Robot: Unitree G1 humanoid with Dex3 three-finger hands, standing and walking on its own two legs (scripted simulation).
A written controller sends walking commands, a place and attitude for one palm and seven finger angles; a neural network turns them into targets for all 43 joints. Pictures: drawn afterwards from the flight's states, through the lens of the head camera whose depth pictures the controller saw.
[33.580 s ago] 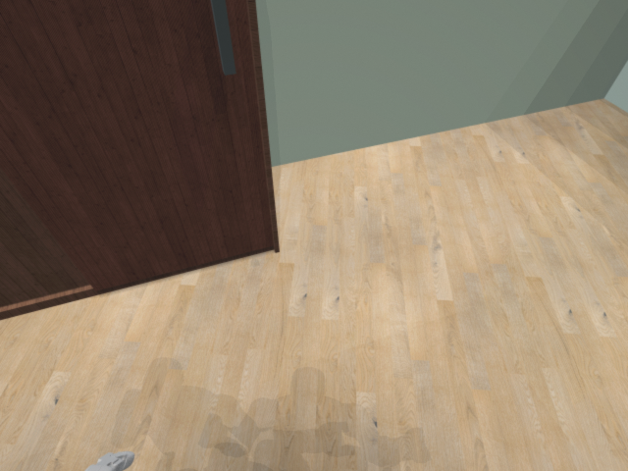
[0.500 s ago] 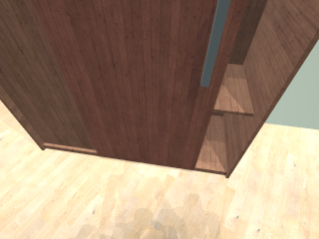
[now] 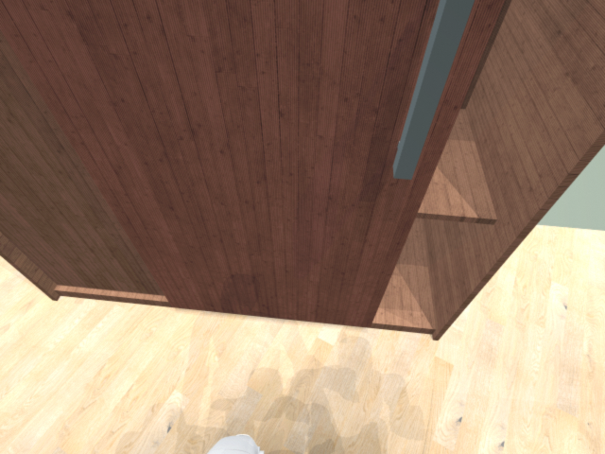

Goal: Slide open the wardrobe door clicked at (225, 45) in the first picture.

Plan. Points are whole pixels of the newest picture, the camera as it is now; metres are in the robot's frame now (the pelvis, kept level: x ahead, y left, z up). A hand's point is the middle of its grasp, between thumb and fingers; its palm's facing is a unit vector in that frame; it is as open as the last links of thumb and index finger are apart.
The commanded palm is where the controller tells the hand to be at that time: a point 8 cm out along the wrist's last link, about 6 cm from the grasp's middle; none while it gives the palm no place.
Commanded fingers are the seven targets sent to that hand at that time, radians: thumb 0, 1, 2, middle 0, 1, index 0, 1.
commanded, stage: come to a stop and stand still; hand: right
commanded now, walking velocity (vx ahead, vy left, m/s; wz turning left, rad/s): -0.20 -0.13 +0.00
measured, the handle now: (426, 80) +0.55 -0.11 +0.21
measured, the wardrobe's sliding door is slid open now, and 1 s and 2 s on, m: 0.22 0.22 0.22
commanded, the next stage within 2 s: look again from close up in 1.46 s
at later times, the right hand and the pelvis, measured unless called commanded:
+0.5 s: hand out of the picture +0.09 -0.19 -0.15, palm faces +0.05 +0.97 -0.25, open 7.4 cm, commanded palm none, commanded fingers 0.00 -0.90 -0.90 0.20 0.30 0.20 0.30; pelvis +0.04 +0.01 +0.02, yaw -1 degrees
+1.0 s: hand out of the picture +0.09 -0.18 -0.14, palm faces -0.04 +0.97 -0.26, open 7.4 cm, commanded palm none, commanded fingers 0.00 -0.90 -0.90 0.20 0.30 0.20 0.30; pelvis +0.03 +0.00 +0.02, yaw +3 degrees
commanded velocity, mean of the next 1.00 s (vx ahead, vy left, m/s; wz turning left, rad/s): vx -0.07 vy -0.03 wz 0.00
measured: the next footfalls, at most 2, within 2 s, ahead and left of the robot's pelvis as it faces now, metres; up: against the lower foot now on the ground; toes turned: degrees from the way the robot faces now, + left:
right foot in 0.12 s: +0.04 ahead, -0.13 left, +0.00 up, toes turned -3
right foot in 0.54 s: +0.08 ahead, -0.13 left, +0.00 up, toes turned -1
